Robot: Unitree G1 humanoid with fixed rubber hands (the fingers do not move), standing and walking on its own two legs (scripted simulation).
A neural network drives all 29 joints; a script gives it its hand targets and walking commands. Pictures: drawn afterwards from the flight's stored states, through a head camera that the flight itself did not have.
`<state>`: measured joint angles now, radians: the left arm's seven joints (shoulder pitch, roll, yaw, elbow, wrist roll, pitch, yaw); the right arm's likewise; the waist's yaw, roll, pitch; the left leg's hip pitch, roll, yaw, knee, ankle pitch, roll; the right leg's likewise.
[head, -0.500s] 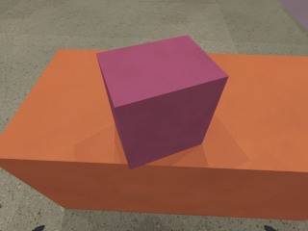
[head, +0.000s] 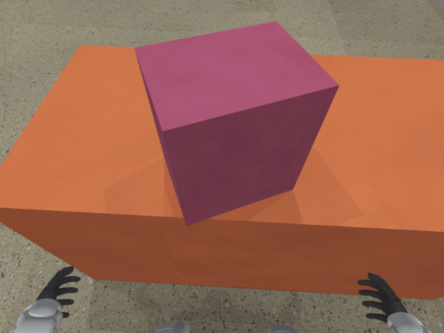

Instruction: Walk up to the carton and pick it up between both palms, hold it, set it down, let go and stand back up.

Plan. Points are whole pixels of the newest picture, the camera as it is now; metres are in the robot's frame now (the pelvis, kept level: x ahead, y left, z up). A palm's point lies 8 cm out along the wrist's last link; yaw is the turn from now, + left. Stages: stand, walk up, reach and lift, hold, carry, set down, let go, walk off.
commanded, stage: reach and lift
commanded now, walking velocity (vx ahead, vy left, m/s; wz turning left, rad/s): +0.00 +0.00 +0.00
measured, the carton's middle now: (227, 131) +0.45 +0.00 +0.08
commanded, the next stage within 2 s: none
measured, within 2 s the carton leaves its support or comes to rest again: neither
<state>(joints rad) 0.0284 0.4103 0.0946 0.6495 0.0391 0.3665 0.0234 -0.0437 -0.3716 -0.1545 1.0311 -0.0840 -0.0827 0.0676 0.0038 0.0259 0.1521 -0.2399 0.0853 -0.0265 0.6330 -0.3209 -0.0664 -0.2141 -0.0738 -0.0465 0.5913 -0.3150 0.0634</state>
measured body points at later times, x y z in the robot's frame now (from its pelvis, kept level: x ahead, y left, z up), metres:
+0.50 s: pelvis -0.02 -0.02 +0.01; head -0.02 -0.01 +0.46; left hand +0.16 +0.27 -0.04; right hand +0.16 -0.31 -0.06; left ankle +0.00 +0.16 -0.73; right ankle +0.00 -0.16 -0.73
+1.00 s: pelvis -0.01 -0.02 +0.02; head -0.02 -0.02 +0.47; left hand +0.21 +0.22 -0.02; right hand +0.18 -0.33 -0.03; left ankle +0.00 +0.15 -0.73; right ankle +0.00 -0.16 -0.73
